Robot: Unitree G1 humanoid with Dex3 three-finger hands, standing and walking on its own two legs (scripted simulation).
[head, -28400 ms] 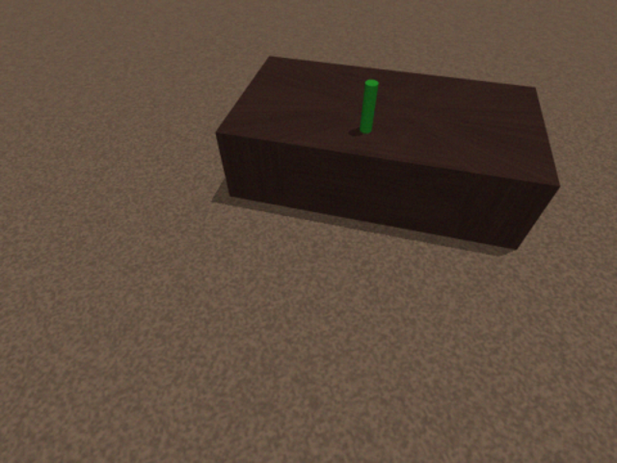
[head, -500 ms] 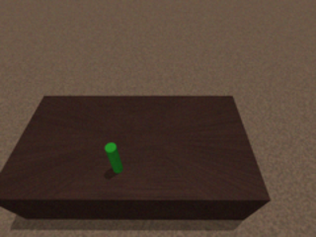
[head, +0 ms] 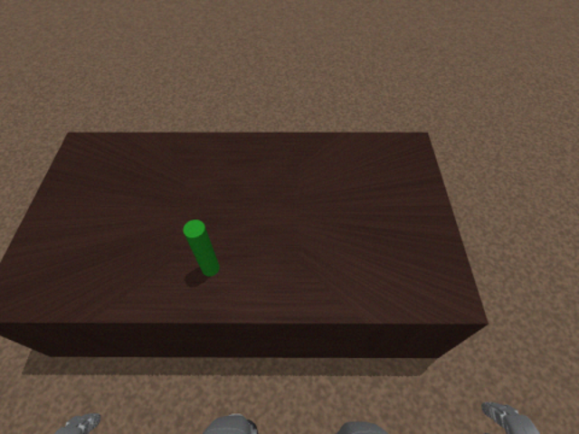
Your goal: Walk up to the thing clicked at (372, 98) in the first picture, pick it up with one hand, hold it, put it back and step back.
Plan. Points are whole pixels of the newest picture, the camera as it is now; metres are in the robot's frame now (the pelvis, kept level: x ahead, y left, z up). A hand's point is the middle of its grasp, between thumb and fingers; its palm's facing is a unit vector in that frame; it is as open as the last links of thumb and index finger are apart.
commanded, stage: step back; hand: left
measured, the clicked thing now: (203, 250) +0.53 +0.23 -0.30
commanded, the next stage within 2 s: none
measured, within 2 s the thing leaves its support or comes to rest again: neither
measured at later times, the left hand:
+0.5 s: hand out of the picture +0.00 +0.31 -0.16, palm faces +0.07 -0.92 -0.39, open 7.3 cm
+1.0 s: hand out of the picture -0.12 +0.29 -0.13, palm faces -0.01 -0.90 -0.44, open 7.4 cm
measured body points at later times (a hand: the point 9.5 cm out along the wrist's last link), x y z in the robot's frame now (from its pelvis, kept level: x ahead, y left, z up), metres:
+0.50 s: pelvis -0.10 +0.03 +0.00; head -0.03 +0.05 +0.44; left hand -0.01 +0.36 -0.13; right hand +0.01 -0.28 -0.12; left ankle -0.11 +0.14 -0.73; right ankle -0.08 -0.11 -0.67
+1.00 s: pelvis -0.22 +0.02 +0.00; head -0.16 +0.01 +0.44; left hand -0.12 +0.34 -0.10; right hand -0.12 -0.30 -0.13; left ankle -0.26 +0.16 -0.68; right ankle -0.19 -0.11 -0.73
